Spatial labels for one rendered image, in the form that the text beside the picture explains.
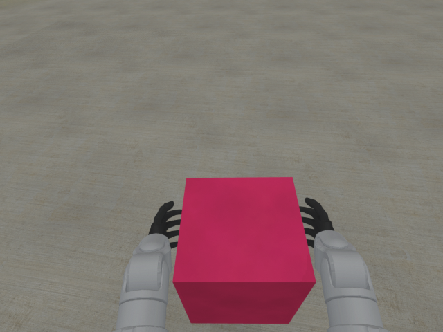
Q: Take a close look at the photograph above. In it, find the robot left forearm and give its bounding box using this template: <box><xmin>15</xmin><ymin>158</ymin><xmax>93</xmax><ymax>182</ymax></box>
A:
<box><xmin>112</xmin><ymin>234</ymin><xmax>172</xmax><ymax>332</ymax></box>

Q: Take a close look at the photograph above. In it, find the robot right forearm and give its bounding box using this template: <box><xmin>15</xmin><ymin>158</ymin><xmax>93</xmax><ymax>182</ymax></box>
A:
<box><xmin>314</xmin><ymin>230</ymin><xmax>390</xmax><ymax>332</ymax></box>

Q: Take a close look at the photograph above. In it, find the carton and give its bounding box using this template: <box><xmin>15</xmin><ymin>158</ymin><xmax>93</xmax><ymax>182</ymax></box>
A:
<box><xmin>172</xmin><ymin>177</ymin><xmax>316</xmax><ymax>324</ymax></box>

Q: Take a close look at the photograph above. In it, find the right robot hand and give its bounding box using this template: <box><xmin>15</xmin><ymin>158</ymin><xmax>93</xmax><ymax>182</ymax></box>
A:
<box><xmin>299</xmin><ymin>198</ymin><xmax>334</xmax><ymax>248</ymax></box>

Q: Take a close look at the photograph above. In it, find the left robot hand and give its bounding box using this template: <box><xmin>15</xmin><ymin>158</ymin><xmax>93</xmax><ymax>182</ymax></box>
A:
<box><xmin>149</xmin><ymin>201</ymin><xmax>182</xmax><ymax>249</ymax></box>

